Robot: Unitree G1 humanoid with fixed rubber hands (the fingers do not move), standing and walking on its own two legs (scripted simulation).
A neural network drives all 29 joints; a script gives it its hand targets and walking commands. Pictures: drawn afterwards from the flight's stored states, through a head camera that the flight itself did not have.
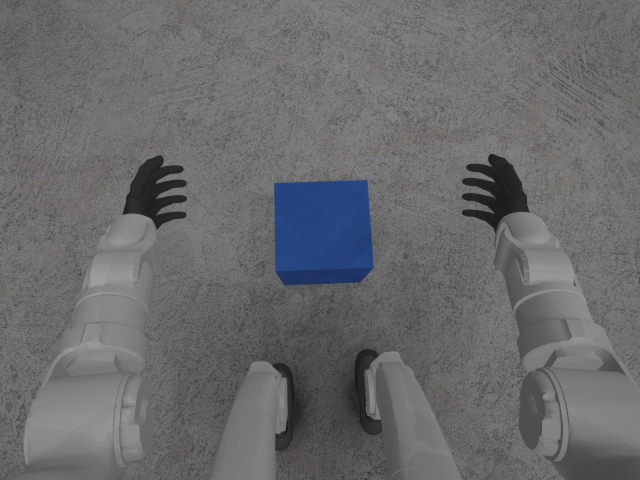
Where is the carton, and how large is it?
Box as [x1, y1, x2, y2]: [274, 180, 373, 284]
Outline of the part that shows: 367,180 274,183 275,271 284,284 357,282 360,281 373,267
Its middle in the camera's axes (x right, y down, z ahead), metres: +0.01 -0.02 +0.97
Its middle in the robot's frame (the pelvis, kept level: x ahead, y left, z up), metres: +0.51 -0.01 -0.56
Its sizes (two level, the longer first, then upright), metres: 0.210 0.200 0.250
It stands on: the floor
